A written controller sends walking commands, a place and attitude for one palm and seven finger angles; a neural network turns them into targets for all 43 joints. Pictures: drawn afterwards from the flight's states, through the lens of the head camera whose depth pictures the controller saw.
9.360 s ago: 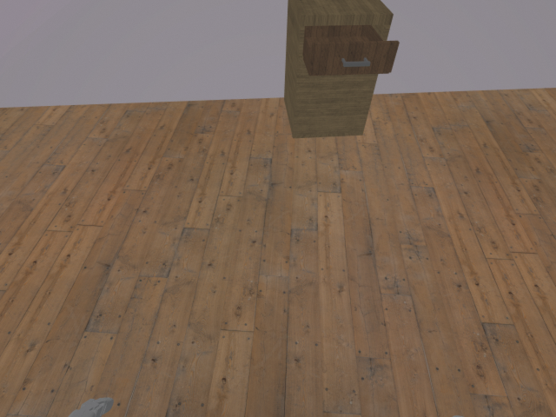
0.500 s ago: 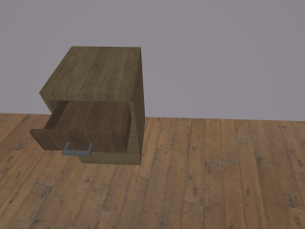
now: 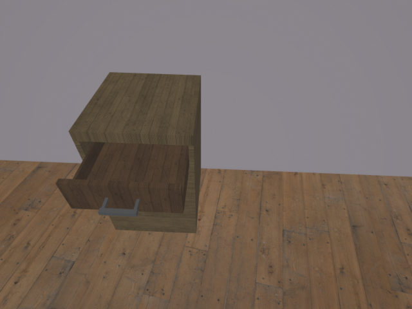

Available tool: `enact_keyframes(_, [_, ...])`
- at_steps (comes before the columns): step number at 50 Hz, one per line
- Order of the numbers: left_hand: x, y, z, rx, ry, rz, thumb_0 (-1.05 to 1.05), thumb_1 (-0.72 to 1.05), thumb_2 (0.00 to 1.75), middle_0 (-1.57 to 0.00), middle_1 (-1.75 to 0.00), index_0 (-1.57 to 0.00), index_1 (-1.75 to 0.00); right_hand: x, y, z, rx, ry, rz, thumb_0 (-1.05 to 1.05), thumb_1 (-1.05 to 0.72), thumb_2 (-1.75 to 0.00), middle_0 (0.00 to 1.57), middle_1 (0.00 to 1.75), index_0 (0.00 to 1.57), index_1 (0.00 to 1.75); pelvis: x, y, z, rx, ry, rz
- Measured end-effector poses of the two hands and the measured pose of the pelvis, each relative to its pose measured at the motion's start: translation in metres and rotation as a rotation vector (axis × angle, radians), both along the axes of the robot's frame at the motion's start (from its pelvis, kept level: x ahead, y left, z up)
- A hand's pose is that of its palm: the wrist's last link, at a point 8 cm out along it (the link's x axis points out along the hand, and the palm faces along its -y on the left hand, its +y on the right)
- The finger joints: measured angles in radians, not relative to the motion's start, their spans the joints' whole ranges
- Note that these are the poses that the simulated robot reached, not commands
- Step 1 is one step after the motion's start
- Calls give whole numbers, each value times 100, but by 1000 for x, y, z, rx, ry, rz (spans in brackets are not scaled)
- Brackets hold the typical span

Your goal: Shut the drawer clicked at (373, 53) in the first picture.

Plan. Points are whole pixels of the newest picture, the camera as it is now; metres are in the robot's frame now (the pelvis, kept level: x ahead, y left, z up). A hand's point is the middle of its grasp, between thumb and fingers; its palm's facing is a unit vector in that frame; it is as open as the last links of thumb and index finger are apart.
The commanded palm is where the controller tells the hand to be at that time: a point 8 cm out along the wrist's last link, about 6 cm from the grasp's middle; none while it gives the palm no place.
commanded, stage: look again from close up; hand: left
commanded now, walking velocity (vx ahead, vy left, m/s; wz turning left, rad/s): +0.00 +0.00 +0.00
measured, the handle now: (120, 207) +0.46 +0.30 -0.20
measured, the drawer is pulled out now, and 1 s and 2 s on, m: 0.19 0.19 0.19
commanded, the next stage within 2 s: shuffle to correct the standing spot in 0.18 s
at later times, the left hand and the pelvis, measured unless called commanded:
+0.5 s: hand out of the picture -0.01 +0.17 -0.18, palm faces +0.05 -0.99 -0.15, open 7.4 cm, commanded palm none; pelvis +0.02 +0.02 +0.00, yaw -1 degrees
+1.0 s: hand out of the picture +0.17 +0.23 -0.16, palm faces +0.03 -0.96 -0.27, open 7.3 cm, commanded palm none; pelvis +0.09 +0.04 -0.01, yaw -1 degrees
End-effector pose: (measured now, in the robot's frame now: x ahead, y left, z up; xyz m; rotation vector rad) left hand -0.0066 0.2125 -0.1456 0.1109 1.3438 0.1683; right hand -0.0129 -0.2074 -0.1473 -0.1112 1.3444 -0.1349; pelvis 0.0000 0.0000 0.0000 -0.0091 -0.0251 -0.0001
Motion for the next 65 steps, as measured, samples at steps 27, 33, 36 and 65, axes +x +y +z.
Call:
enact_keyframes(27, [-9, 12, -4, -31, 108, 24, 1, 91, 89, -20, -30, -20, -30, 12, 13, -3, -9, 88, 18, 0, -91, -90, 20, 30, 20, 30, 26, 23, -4, 5, 21, -8])
enact_keyframes(33, [1, 29, -12, -34, 133, 44, 1, 91, 89, -20, -30, -20, -30, 37, 19, 2, -47, 68, 25, 0, -91, -90, 20, 30, 20, 30, 43, 36, -7, 10, 30, -12])
enact_keyframes(36, [17, 40, -10, -21, 142, 18, 1, 91, 89, -20, -30, -20, -30, 45, 25, 3, -53, 44, 12, 0, -91, -90, 20, 30, 20, 30, 51, 42, -7, 9, 30, -23])
enact_keyframes(65, [113, 71, 11, 64, -29, -16, 0, 93, 89, -20, -30, -20, -30, 146, 22, 9, -41, -67, 6, 1, -93, -90, 20, 30, 20, 30, 87, 49, 2, 50, 8, 0])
